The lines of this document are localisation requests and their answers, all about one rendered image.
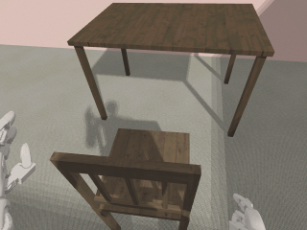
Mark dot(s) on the left robot hand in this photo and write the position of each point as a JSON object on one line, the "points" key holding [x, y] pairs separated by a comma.
{"points": [[20, 172]]}

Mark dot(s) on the right robot hand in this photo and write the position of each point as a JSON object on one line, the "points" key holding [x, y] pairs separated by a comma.
{"points": [[251, 220]]}

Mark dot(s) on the chair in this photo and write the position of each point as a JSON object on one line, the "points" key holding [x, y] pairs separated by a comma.
{"points": [[147, 174]]}

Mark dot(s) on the table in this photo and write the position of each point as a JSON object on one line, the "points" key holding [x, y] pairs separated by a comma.
{"points": [[208, 28]]}

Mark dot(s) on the robot left forearm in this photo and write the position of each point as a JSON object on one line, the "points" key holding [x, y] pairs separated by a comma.
{"points": [[5, 218]]}

